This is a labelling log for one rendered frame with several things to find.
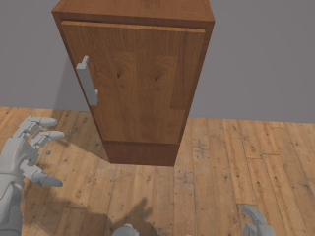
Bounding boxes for handle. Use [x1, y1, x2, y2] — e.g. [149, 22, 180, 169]
[76, 55, 98, 106]

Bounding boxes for robot left shin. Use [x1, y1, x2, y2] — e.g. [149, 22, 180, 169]
[123, 223, 133, 228]

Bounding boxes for cupboard door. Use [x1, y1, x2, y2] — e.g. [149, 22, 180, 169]
[60, 21, 206, 145]

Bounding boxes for right robot hand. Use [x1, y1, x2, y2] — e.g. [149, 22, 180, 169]
[242, 205, 276, 236]

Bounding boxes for left robot hand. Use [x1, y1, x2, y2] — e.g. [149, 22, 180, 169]
[0, 115, 66, 187]

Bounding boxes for left robot forearm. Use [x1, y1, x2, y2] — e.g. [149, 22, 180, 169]
[0, 173, 26, 236]

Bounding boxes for robot left thigh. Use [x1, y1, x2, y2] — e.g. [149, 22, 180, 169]
[111, 226, 140, 236]

